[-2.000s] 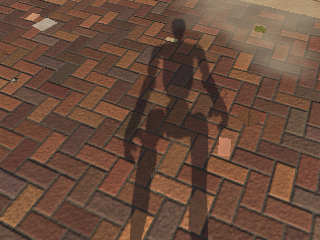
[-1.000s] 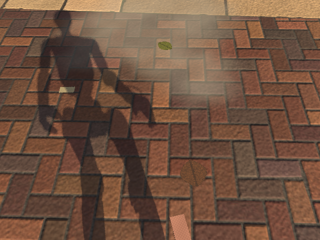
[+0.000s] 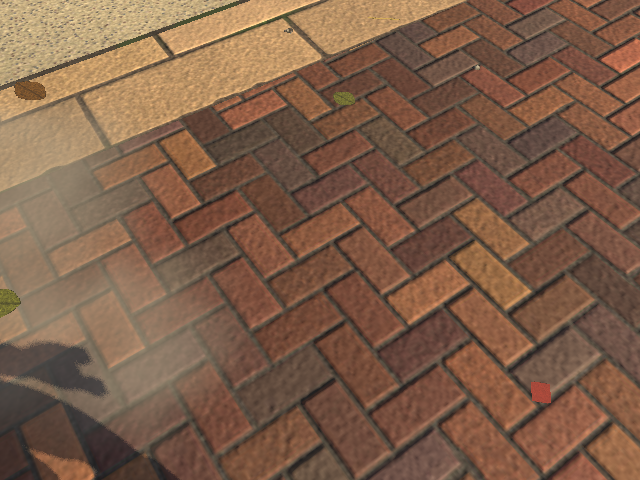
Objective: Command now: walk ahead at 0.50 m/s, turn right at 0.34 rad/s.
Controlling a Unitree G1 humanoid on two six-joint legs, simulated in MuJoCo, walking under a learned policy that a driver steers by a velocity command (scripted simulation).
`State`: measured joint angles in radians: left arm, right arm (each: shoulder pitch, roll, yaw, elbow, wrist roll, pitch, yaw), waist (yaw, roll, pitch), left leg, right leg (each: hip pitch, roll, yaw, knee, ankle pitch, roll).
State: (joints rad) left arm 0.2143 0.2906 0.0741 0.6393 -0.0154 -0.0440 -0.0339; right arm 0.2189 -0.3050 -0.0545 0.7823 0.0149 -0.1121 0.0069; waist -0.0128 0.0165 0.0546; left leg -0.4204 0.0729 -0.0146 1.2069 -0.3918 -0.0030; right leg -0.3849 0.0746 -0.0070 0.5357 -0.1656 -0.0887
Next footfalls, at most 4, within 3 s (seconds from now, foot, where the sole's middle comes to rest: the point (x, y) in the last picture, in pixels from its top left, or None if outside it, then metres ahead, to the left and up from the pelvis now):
0.42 left None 0.42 0.16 -0.77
0.88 right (331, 353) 0.72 0.02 -0.77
1.40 left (168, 321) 0.81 0.40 -0.77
1.90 right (157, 208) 1.16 0.48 -0.77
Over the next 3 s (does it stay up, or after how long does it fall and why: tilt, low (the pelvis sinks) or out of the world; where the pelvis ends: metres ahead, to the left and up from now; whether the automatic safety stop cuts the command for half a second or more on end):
stays up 1.37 0.83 -0.02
